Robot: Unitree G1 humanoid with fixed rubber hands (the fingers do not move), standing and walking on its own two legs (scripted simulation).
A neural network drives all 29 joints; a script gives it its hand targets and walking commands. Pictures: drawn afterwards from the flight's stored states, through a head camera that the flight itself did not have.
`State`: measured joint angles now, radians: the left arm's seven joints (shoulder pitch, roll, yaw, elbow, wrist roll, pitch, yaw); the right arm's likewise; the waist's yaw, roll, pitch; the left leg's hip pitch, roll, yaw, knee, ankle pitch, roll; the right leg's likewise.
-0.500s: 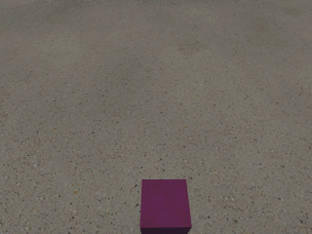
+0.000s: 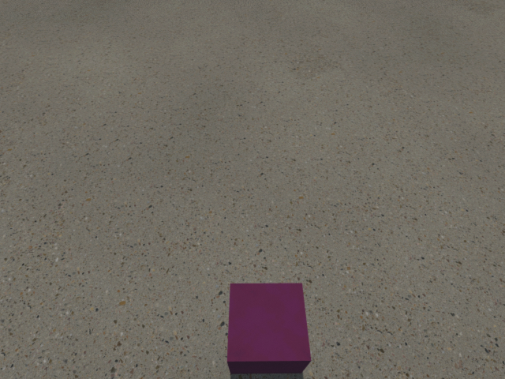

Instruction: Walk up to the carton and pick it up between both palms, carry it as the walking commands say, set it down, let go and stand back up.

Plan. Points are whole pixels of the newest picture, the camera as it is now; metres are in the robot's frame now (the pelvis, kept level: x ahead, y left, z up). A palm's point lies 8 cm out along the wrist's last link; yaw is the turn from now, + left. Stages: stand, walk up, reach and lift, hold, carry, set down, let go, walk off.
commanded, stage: reach and lift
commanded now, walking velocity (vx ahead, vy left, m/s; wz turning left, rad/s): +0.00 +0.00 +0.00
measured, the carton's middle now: (266, 328) +0.37 -0.02 -0.66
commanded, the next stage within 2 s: none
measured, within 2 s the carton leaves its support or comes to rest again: neither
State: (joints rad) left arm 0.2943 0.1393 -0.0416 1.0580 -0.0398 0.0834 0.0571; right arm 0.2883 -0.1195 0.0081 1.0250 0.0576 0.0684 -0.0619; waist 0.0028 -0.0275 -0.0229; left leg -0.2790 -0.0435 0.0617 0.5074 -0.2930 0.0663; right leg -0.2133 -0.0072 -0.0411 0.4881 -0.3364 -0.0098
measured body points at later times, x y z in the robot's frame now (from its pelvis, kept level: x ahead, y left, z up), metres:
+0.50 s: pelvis -0.09 -0.02 -0.06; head +0.08 -0.01 +0.36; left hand +0.11 +0.21 -0.21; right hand +0.11 -0.23 -0.19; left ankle -0.03 +0.08 -0.74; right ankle -0.05 -0.12 -0.74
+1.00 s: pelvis -0.17 -0.02 -0.11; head +0.08 -0.01 +0.26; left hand +0.27 +0.23 -0.21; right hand +0.27 -0.22 -0.22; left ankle -0.03 +0.08 -0.74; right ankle -0.06 -0.12 -0.74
